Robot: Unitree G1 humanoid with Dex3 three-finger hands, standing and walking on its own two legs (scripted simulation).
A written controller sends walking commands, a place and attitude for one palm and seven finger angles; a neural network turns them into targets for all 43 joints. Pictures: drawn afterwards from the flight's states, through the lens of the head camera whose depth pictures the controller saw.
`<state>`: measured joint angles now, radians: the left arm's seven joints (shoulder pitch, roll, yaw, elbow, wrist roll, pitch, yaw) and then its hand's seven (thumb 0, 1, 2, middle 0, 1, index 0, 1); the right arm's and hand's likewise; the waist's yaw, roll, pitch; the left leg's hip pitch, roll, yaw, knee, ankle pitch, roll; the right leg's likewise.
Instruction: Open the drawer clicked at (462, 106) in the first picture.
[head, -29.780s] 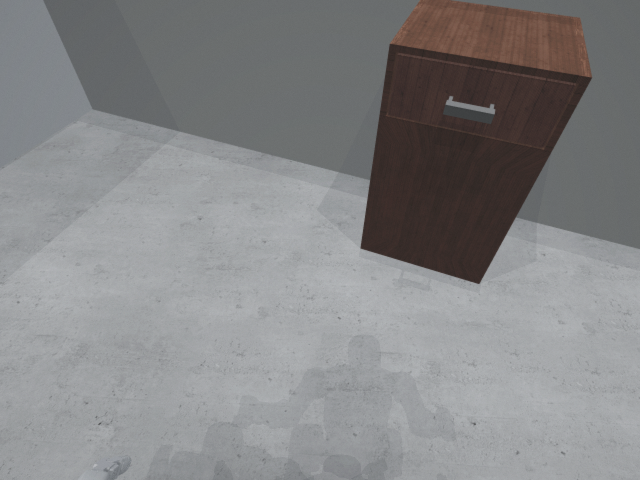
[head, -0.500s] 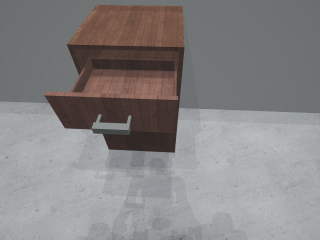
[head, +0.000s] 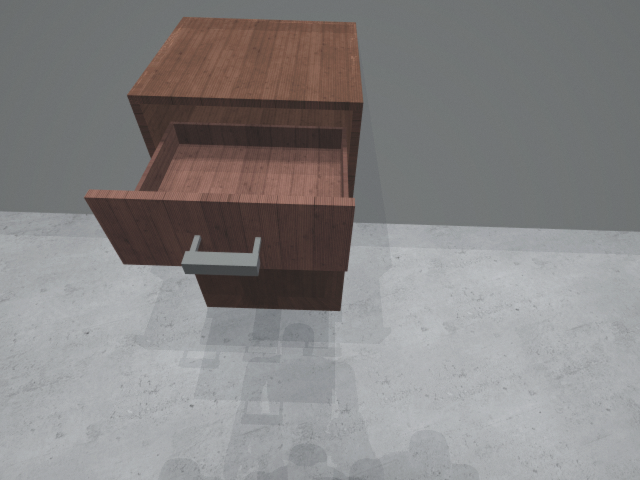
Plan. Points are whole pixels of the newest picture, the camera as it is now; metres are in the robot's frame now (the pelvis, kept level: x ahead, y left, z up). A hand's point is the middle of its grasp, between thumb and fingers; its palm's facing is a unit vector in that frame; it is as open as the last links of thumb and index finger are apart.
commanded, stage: let the arm hang, fingers relaxed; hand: left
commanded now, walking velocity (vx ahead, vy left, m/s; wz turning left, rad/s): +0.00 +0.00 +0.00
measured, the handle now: (224, 252) +0.48 +0.20 -0.05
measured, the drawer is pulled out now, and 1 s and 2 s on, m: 0.29 0.29 0.29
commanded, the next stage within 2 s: look to check the result in 0.02 s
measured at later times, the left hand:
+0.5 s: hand out of the picture -0.01 +0.17 -0.18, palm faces +0.05 -0.99 -0.16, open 7.4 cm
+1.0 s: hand out of the picture +0.01 +0.17 -0.18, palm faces +0.04 -0.99 -0.16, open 7.4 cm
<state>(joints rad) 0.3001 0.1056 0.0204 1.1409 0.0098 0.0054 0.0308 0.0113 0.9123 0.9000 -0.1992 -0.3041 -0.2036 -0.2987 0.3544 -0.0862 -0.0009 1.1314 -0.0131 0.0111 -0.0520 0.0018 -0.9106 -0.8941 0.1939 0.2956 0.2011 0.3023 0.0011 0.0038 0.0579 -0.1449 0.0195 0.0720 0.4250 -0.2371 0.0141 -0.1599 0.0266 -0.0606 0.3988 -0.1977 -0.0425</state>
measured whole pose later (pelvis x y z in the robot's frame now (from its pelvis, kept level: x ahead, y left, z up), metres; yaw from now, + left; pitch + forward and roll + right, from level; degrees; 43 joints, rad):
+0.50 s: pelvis +0.01 +0.01 +0.00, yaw -1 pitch -2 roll +0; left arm 0.30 0.10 0.02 1.15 0.01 0.00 0.04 0.01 0.91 0.90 -0.20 -0.30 -0.20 -0.30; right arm 0.33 -0.08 0.00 1.13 -0.01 0.00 -0.05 0.00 -0.91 -0.89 0.19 0.30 0.20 0.30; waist 0.00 0.01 0.06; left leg -0.13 0.00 0.09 0.41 -0.24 0.03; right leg -0.16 0.01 -0.04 0.41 -0.21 -0.02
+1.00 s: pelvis +0.02 +0.02 +0.00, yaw -1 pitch -2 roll +0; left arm 0.29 0.11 0.02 1.15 0.01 0.00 0.04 0.01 0.91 0.90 -0.20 -0.30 -0.20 -0.30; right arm 0.31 -0.09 0.00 1.14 -0.01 0.00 -0.05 0.00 -0.91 -0.89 0.19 0.30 0.20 0.30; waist 0.00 0.00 0.07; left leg -0.10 0.00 0.09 0.39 -0.26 0.03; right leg -0.14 0.01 -0.04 0.39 -0.22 -0.02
